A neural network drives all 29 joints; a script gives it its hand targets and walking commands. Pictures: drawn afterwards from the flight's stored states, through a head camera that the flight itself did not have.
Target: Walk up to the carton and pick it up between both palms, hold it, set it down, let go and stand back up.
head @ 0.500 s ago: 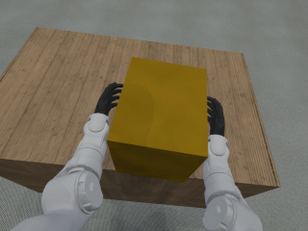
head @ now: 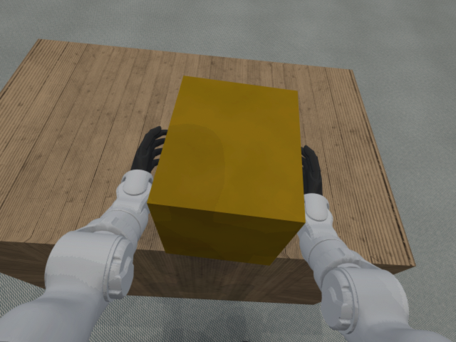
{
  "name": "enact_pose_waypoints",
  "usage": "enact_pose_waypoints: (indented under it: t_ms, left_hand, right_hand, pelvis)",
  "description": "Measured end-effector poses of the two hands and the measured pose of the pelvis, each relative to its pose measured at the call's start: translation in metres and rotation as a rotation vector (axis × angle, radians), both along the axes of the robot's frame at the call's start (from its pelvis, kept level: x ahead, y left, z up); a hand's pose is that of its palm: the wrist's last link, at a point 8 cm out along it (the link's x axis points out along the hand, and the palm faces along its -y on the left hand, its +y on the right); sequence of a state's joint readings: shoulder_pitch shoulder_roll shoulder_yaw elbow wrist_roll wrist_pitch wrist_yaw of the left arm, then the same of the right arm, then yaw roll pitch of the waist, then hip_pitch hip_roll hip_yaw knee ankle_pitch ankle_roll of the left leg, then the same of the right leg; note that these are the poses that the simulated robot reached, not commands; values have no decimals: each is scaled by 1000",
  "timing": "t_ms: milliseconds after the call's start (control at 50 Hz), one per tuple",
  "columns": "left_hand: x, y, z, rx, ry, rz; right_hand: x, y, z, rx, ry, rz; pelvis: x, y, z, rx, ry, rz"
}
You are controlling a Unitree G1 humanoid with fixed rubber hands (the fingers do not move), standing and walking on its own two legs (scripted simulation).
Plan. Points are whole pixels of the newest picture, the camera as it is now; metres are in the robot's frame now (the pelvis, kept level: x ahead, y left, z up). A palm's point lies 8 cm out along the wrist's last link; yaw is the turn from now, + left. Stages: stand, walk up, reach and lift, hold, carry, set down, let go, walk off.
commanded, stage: set down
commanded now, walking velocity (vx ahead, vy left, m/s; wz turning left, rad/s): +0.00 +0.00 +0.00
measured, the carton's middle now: (228, 175) +0.43 -0.02 +0.00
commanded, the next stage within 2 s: none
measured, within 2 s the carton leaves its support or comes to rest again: neither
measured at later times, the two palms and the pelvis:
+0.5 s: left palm (117, 149) +0.43 +0.17 +0.08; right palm (353, 170) +0.39 -0.23 +0.08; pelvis -0.05 -0.01 -0.02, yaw +1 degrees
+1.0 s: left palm (91, 104) +0.44 +0.18 +0.17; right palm (370, 129) +0.40 -0.22 +0.17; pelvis -0.03 -0.02 +0.01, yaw +2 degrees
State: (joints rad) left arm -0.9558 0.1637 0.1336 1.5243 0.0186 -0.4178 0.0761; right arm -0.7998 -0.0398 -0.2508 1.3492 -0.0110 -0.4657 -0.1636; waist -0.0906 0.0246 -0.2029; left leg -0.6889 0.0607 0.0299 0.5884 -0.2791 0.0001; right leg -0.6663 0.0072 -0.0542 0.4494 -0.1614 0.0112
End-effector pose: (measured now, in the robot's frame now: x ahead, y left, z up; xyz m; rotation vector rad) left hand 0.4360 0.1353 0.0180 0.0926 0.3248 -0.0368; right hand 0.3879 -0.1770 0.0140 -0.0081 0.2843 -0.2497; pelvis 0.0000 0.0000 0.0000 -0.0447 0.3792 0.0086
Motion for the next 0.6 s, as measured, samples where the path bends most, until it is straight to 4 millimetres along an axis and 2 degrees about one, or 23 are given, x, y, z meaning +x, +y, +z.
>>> enact_pose_waypoints:
  t_ms: [100,300,420,600]
  left_hand:
    - [3,15,9,13,-28,30]
    - [-2,47,31,28,-77,90]
    - [-5,43,43,15,-96,65]
    - [-1,28,86,-14,-110,34]
  right_hand:
    - [4,-11,3,-4,-13,-4]
    - [2,-53,31,-7,-56,-58]
    - [0,-61,49,6,-73,-31]
    - [0,-52,85,12,-71,-3]
  pelvis:
    - [-6,1,-9,-6,26,3]
    - [-26,-1,-20,2,36,4]
    - [-39,-3,-25,15,36,5]
    - [-50,-9,-18,27,-10,12]
